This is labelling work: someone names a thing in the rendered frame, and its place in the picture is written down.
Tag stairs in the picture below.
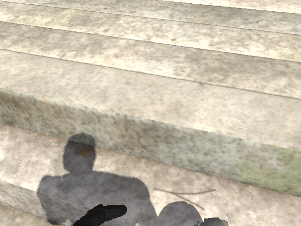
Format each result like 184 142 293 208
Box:
0 88 301 226

